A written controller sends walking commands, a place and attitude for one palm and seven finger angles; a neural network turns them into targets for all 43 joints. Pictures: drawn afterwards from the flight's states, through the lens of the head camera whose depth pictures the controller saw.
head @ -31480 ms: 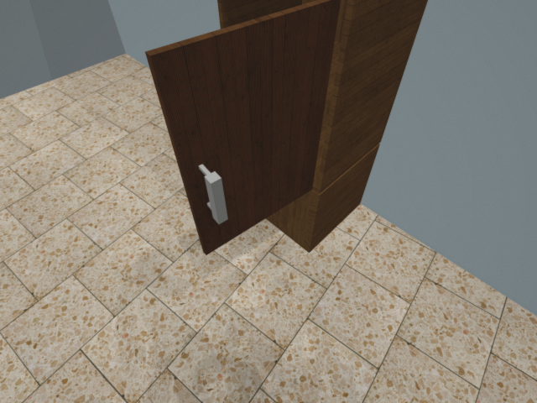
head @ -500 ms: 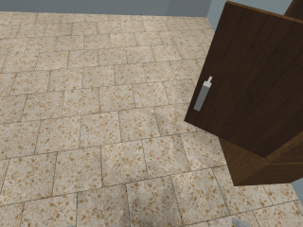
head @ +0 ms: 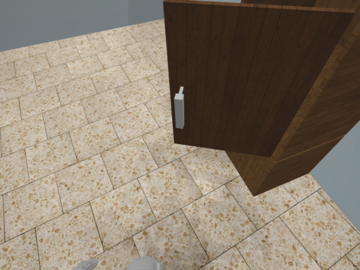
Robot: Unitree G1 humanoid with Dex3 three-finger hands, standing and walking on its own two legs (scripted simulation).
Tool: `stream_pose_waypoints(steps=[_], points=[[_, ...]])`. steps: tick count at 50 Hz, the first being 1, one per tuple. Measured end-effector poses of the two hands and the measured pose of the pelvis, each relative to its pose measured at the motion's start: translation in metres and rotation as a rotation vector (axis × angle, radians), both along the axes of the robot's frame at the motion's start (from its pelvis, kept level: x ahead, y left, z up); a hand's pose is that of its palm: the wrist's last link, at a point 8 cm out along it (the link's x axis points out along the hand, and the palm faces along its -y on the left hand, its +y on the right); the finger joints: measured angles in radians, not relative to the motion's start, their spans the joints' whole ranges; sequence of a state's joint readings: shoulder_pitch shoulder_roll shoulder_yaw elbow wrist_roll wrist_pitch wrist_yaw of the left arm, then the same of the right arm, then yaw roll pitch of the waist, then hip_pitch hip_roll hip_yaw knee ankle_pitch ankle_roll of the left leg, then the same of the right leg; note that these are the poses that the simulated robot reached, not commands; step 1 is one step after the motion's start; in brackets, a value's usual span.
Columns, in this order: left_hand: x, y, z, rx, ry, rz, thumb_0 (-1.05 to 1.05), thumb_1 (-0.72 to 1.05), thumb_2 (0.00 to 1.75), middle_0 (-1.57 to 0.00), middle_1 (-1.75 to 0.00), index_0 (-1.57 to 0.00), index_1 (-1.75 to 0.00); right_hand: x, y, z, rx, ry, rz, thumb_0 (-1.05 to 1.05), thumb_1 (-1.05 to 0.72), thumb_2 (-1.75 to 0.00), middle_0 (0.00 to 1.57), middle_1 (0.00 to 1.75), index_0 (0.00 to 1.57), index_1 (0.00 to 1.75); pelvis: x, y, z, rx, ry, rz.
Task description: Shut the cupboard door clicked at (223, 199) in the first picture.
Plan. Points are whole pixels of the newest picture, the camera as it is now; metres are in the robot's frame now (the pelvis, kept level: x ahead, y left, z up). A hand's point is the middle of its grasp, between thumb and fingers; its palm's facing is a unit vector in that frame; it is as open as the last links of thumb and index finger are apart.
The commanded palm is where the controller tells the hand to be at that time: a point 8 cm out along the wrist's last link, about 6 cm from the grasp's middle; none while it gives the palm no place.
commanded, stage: turn to face it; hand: left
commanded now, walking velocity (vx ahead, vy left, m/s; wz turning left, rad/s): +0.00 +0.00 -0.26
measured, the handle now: (180, 107) +0.62 +0.03 -0.07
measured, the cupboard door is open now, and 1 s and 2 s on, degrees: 58 58 58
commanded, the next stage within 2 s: take the last steps up to it in 0.14 s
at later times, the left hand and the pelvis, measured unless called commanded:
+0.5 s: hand out of the picture +0.13 +0.19 -0.16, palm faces -0.17 -0.97 -0.19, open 7.4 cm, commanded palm none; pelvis +0.02 +0.01 +0.01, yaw -10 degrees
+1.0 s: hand out of the picture +0.14 +0.12 -0.19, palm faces -0.15 -0.98 -0.14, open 7.3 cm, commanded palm none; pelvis +0.11 -0.05 +0.00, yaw -12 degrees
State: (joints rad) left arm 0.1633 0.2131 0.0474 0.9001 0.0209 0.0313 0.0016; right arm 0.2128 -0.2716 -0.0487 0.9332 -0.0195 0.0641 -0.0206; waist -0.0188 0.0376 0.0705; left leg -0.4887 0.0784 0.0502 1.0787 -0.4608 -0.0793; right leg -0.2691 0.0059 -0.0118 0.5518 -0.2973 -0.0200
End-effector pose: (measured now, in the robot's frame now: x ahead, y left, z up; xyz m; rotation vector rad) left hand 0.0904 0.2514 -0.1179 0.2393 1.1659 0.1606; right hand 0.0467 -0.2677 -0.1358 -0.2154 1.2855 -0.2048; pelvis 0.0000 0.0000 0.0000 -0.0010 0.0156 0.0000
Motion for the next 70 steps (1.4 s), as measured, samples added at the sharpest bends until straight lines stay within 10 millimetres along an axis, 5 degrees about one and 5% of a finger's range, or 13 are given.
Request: stream_pose_waypoints(steps=[10, 19, 25, 32, 40, 46, 50, 57, 70], points=[[0.000, 0.004, -0.032, -0.093, 0.066, -0.012, 0.00, 0.90, 0.90, -0.20, -0.30, -0.21, -0.30, 0.014, 0.031, 0.015, -0.029, -0.085, -0.028, 0.00, -0.90, -0.90, 0.20, 0.30, 0.20, 0.30, 0.013, 0.020, -0.006, -0.024, 0.005, -0.069], [0.013, 0.010, -0.022, -0.093, 0.116, -0.070, 0.01, 0.91, 0.90, -0.20, -0.30, -0.20, -0.30, -0.017, 0.052, 0.023, -0.005, -0.029, -0.081, 0.00, -0.90, -0.90, 0.20, 0.30, 0.20, 0.30, 0.017, 0.023, 0.009, -0.033, 0.005, -0.134], [0.040, -0.011, -0.012, -0.075, 0.111, -0.150, 0.01, 0.91, 0.90, -0.20, -0.30, -0.20, -0.30, -0.057, 0.040, 0.016, 0.024, 0.039, -0.183, 0.00, -0.90, -0.90, 0.20, 0.30, 0.20, 0.30, 0.023, 0.007, 0.011, -0.031, 0.005, -0.175], [0.069, -0.051, -0.011, -0.054, 0.024, -0.174, 0.00, 0.91, 0.90, -0.20, -0.30, -0.20, -0.30, -0.091, 0.001, -0.004, 0.041, 0.165, -0.256, 0.00, -0.90, -0.90, 0.20, 0.30, 0.20, 0.30, 0.037, -0.026, -0.002, -0.020, -0.011, -0.178], [0.049, -0.076, -0.019, -0.086, 0.140, -0.136, 0.00, 0.92, 0.90, -0.20, -0.30, -0.20, -0.30, -0.023, -0.025, 0.013, 0.016, 0.072, -0.221, 0.01, -0.91, -0.90, 0.19, 0.30, 0.20, 0.30, 0.069, -0.043, 0.008, -0.015, -0.001, -0.177], [0.045, -0.079, -0.046, -0.126, 0.245, -0.092, 0.01, 0.91, 0.90, -0.20, -0.30, -0.20, -0.30, 0.045, -0.019, 0.008, 0.002, -0.022, -0.164, 0.00, -0.90, -0.90, 0.19, 0.30, 0.20, 0.30, 0.104, -0.045, -0.006, -0.032, -0.009, -0.184], [0.058, -0.084, -0.046, -0.113, 0.278, -0.096, 0.01, 0.91, 0.90, -0.20, -0.30, -0.20, -0.30, 0.070, -0.011, 0.008, 0.006, -0.041, -0.159, 0.00, -0.91, -0.90, 0.20, 0.30, 0.20, 0.30, 0.115, -0.048, -0.004, -0.010, -0.017, -0.204], [0.095, -0.094, -0.033, -0.069, 0.178, -0.105, 0.01, 0.91, 0.90, -0.20, -0.30, -0.20, -0.30, 0.082, -0.031, 0.000, 0.037, -0.018, -0.167, 0.00, -0.93, -0.90, 0.20, 0.30, 0.20, 0.30, 0.116, -0.064, -0.002, 0.005, -0.025, -0.192], [0.122, -0.104, -0.023, -0.045, 0.108, -0.129, 0.00, 0.91, 0.90, -0.20, -0.30, -0.20, -0.30, 0.073, -0.058, 0.005, 0.023, -0.001, -0.184, 0.00, -0.91, -0.90, 0.20, 0.30, 0.20, 0.30, 0.118, -0.077, 0.002, 0.007, -0.022, -0.191]])
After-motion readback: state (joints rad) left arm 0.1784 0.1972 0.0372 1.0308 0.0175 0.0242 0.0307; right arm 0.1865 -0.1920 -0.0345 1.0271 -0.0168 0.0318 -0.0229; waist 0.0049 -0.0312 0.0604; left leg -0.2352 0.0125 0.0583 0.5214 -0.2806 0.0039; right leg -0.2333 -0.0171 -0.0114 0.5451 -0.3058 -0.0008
